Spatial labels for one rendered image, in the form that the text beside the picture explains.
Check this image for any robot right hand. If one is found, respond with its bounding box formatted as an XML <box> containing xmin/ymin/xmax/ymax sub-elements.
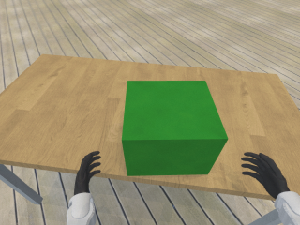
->
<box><xmin>241</xmin><ymin>152</ymin><xmax>290</xmax><ymax>199</ymax></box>

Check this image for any right robot forearm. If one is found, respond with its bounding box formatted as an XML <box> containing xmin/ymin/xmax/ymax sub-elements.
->
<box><xmin>274</xmin><ymin>191</ymin><xmax>300</xmax><ymax>225</ymax></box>

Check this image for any left robot forearm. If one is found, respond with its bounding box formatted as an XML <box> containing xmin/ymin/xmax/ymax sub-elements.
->
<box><xmin>67</xmin><ymin>192</ymin><xmax>97</xmax><ymax>225</ymax></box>

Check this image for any table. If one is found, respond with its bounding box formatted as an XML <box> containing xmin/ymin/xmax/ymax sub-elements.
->
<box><xmin>0</xmin><ymin>54</ymin><xmax>300</xmax><ymax>225</ymax></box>

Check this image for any robot left hand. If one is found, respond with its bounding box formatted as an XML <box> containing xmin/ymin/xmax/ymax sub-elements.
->
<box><xmin>74</xmin><ymin>151</ymin><xmax>101</xmax><ymax>196</ymax></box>

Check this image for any carton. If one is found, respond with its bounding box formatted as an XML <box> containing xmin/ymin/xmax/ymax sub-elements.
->
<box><xmin>122</xmin><ymin>81</ymin><xmax>228</xmax><ymax>176</ymax></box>

